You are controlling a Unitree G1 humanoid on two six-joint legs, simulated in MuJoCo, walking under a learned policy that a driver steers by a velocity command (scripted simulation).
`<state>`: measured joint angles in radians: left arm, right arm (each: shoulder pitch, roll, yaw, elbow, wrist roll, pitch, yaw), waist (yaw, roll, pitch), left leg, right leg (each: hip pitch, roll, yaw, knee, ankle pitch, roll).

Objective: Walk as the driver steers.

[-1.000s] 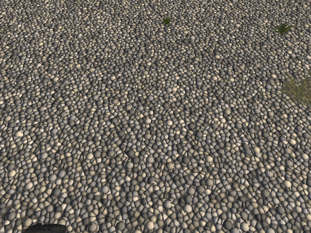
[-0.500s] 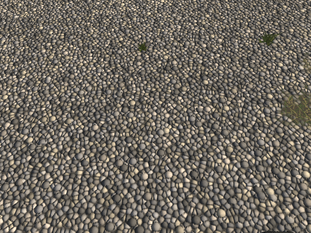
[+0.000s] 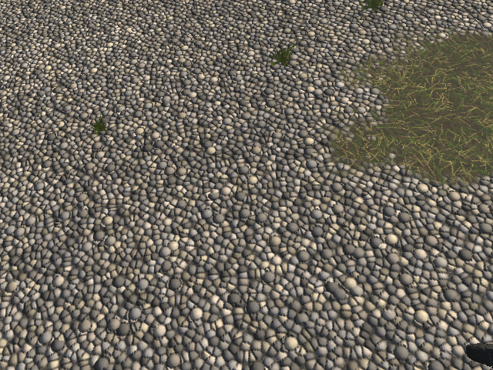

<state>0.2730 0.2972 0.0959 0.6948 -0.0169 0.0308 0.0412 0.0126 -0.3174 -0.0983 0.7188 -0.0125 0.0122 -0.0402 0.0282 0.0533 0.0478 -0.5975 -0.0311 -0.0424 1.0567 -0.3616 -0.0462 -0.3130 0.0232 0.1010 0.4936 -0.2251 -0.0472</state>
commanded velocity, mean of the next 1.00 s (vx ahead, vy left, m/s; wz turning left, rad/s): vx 0.48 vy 0.00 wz -0.98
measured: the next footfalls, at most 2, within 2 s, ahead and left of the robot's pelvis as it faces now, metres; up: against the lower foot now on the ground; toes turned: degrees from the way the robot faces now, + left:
left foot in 0.30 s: +0.12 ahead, +0.12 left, +0.00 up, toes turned -25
right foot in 0.82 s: +0.17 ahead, -0.32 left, +0.00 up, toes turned -52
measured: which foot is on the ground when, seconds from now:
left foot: up 0.00-0.28, down 0.30-0.84, up 0.86-1.00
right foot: down 0.00-0.30, up 0.32-0.80, down 0.82-1.00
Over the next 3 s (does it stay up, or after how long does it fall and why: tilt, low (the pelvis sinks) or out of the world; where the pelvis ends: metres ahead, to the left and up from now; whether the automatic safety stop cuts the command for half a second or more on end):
stays up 0.19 -0.96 -0.02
